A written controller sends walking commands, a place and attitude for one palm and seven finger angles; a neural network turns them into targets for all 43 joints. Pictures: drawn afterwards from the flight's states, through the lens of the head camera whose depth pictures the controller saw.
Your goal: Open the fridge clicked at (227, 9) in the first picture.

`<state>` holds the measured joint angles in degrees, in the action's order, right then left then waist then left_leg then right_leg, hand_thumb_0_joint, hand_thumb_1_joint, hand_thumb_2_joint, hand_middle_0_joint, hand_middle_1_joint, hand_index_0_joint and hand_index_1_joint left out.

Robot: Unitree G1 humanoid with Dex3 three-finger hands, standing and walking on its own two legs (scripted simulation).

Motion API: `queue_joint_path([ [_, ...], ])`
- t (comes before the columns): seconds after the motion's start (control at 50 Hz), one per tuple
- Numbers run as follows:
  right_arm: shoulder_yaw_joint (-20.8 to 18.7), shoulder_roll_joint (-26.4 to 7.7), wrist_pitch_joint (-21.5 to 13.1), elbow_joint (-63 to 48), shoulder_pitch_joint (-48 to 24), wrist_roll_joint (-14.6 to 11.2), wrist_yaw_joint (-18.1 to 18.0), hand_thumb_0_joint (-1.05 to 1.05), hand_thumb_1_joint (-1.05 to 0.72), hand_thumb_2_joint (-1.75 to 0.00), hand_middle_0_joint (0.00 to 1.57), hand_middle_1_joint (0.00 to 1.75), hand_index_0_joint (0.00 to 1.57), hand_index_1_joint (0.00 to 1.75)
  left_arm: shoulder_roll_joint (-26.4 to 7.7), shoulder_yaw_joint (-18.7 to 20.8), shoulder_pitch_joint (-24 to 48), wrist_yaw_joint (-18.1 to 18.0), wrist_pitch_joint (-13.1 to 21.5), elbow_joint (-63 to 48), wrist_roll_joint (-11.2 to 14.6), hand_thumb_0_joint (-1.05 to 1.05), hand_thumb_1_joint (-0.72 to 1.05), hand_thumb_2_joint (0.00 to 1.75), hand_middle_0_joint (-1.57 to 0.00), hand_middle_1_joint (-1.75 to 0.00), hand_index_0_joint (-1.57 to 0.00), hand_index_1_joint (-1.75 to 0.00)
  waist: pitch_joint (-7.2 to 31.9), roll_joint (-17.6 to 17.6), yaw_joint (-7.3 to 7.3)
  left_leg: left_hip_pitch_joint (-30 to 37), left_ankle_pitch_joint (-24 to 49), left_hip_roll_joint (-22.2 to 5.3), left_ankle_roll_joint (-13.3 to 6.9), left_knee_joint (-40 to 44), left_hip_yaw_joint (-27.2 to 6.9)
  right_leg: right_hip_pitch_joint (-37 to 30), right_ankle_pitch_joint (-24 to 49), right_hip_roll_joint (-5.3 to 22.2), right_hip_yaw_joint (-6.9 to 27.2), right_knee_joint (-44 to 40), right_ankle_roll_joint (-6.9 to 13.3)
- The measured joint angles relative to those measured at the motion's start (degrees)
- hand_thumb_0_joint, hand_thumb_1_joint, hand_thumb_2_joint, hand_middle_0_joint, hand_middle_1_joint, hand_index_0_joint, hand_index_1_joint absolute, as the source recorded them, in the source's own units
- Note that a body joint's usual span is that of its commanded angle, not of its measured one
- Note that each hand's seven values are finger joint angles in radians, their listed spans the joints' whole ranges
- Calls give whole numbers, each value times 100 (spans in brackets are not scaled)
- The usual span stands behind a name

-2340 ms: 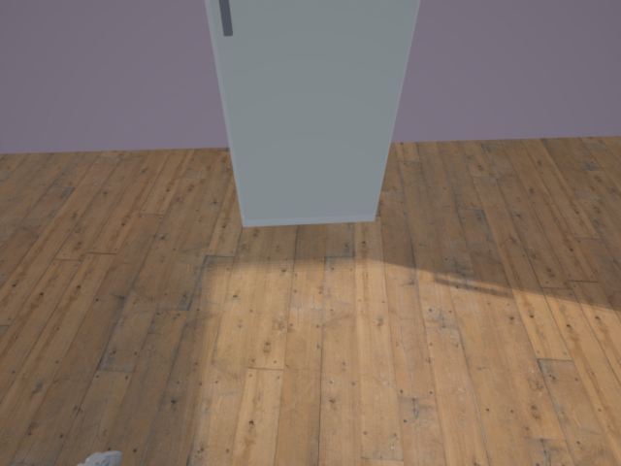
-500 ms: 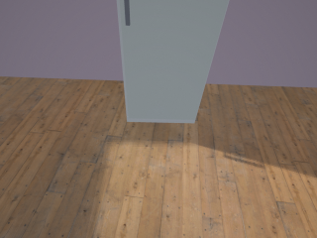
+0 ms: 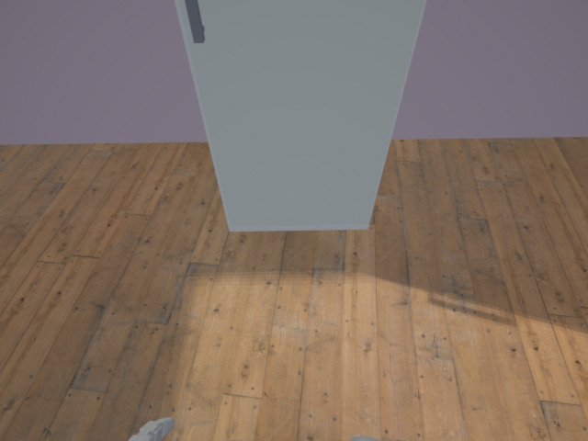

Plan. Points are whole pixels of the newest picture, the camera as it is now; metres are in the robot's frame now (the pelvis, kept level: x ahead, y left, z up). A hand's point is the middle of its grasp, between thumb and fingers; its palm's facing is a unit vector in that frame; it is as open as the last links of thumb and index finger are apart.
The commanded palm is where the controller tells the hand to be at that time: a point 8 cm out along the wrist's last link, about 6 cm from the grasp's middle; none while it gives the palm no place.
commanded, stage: walk to a spot facing it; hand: left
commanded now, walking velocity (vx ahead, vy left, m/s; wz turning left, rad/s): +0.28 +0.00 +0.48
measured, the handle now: out of the picture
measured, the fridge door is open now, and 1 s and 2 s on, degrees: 0 0 0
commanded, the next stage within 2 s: take the last steps up to it in 0.12 s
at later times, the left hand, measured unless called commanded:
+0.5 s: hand out of the picture +0.12 +0.23 -0.17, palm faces +0.22 -0.96 -0.16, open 7.4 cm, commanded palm none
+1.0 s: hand (191, 323) +0.33 +0.20 -0.15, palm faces +0.13 -0.98 -0.18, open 7.3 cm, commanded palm none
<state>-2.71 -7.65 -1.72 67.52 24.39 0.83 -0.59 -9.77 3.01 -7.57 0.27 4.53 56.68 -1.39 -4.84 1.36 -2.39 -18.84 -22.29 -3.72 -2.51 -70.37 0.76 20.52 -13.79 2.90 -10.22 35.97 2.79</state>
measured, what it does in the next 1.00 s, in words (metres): walks ahead: left foot, then right foot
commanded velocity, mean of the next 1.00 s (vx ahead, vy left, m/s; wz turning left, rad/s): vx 0.26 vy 0.00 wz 0.02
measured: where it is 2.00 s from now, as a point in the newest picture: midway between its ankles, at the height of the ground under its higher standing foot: (288, 371)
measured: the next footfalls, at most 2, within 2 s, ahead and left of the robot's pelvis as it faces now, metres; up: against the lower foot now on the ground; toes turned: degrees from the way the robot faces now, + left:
left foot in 0.34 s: +0.26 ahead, +0.15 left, +0.00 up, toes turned +18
right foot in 0.78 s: +0.39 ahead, -0.08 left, +0.00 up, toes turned -3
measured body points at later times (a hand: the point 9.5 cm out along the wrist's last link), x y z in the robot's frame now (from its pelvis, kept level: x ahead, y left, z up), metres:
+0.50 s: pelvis +0.18 +0.05 +0.01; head +0.19 +0.08 +0.46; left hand +0.11 +0.28 -0.15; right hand +0.32 -0.16 -0.12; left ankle +0.22 +0.14 -0.72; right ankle +0.17 -0.09 -0.64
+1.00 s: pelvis +0.34 +0.03 +0.02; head +0.35 +0.02 +0.47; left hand +0.33 +0.25 -0.13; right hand +0.36 -0.20 -0.14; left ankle +0.36 +0.16 -0.66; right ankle +0.35 -0.07 -0.72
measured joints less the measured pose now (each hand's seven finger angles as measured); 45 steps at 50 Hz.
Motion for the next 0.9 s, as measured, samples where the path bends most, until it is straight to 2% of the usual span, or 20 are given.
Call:
queue_joint_path([
  [0.06,-81,-173,48,-331,-450,42,7,1,-91,-90,20,30,20,30,87,35,-266,-122,-13,141,2,-1,93,90,-20,-30,-21,-30,196,16,-21,-853,444,-189,82,-12,125,-480,14,-54,-189,-500,-25],
  [0.16,-155,-324,107,-826,-1060,51,113,1,-91,-90,19,30,19,30,-41,-2,-688,-115,-34,317,-40,-1,95,90,-20,-30,-21,-30,397,-28,57,-1453,989,-376,241,1208,389,-1150,-67,-82,-507,-1102,-97],
  [0.26,-120,-396,120,-1166,-1553,51,244,0,-91,-90,19,30,19,30,-121,-41,-1020,-81,-85,386,-54,-1,93,90,-20,-30,-20,-30,261,-157,297,-1228,1086,-332,205,2532,600,-1614,-433,25,-788,-1116,-296],
  [0.32,-62,-417,29,-1312,-1739,71,248,0,-91,-90,19,30,19,30,-151,-54,-1290,-72,-125,442,-40,0,92,90,-20,-30,-20,-30,160,-268,458,-671,1095,-149,77,3319,714,-1703,-886,242,-817,-630,-470],
  [0.34,-40,-448,-43,-1370,-1764,96,235,0,-91,-90,19,30,19,30,-135,-57,-1411,-57,-159,468,-15,0,92,90,-20,-30,-20,-30,177,-238,486,-507,1194,-123,-50,3523,678,-1538,-1083,325,-757,-132,-472],
  [0.36,-27,-421,-101,-1388,-1818,97,194,0,-91,-90,19,30,19,30,-153,-62,-1432,-42,-225,516,4,0,91,90,-20,-30,-20,-30,124,-292,489,-530,1110,-60,-134,3347,705,-1248,-1374,396,-485,636,-444],
  [0.4,40,-335,-151,-1382,-1847,70,121,0,-91,-90,19,30,19,30,-192,-72,-1412,-36,-353,575,16,0,91,90,-20,-30,-20,-30,37,-361,519,-422,885,6,-187,3196,777,-568,-1645,327,107,2206,-367],
  [0.42,65,-281,-156,-1356,-1819,60,91,0,-91,-90,19,30,20,30,-203,-61,-1389,-27,-387,598,13,0,91,90,-20,-30,-20,-30,29,-380,527,-301,844,31,-182,3283,813,-251,-1529,294,281,2759,-345],
  [0.46,106,-172,-161,-1263,-1694,49,44,0,-91,-90,19,30,20,30,-206,-35,-1324,9,-419,607,-14,0,91,90,-19,-30,-20,-30,58,-387,516,-19,910,88,-117,3628,858,239,-1143,302,440,3197,-332],
  [0.5,92,-85,-176,-1141,-1515,16,-5,0,-91,-90,20,30,20,30,-179,-21,-1266,35,-428,555,-33,0,91,90,-19,-30,-20,-30,127,-364,508,253,995,152,-123,4011,892,567,-800,349,519,3076,-339],
  [0.56,-26,-170,-195,-1021,-1283,2,-72,-2,-95,-90,20,30,20,30,-80,-5,-1221,50,-451,452,-48,0,91,90,-19,-30,-20,-30,253,-311,465,614,1069,224,-132,4484,978,815,-446,418,581,2503,-371],
  [0.66,-36,-238,-138,-749,-891,51,-36,-1,-94,-90,20,30,20,30,32,1,-1000,80,-494,373,-57,0,91,90,-19,-30,-20,-30,322,-259,346,1074,978,249,-35,4844,1083,663,-206,440,533,1188,-387],
  [0.74,-45,-222,-67,-530,-593,76,-11,0,-92,-90,20,30,20,30,26,24,-811,72,-464,347,-71,1,92,90,-19,-30,-20,-30,302,-186,228,1288,641,144,133,4656,1167,209,-160,309,431,265,-343],
  [0.78,-38,-200,-31,-437,-408,69,-2,0,-92,-90,20,30,20,30,-38,26,-788,87,-367,304,-72,1,93,90,-19,-30,-20,-30,315,-167,192,1262,297,49,249,4233,1180,-210,-97,206,373,-349,-274],
  [0.8,-35,-199,-8,-386,-345,50,9,0,-91,-90,20,30,20,30,-50,32,-756,76,-290,295,-77,1,93,90,-19,-30,-20,-30,309,-121,212,1115,45,-43,233,3784,1141,-249,97,143,361,-396,-189],
  [0.84,-25,-229,102,-277,-343,38,40,0,-91,-90,20,30,20,30,-5,11,-714,45,-177,281,-39,1,92,90,-19,-30,-20,-30,259,42,242,589,-453,-133,177,2457,766,-287,-13,8,278,-202,-93],
  [0.88,-35,-232,171,-226,-403,45,74,1,-91,-90,20,30,20,30,40,-4,-797,4,-124,283,-12,0,92,90,-19,-30,-20,-30,292,76,276,29,-283,-117,150,1370,524,-489,-90,-73,263,-385,-69],
  [0.9,-44,-231,177,-240,-444,52,87,1,-91,-90,20,30,20,30,67,-12,-858,-22,-126,299,-8,0,92,90,-19,-30,-20,-30,324,77,271,-211,-84,-136,163,1085,475,-620,-62,-102,257,-564,-80],
])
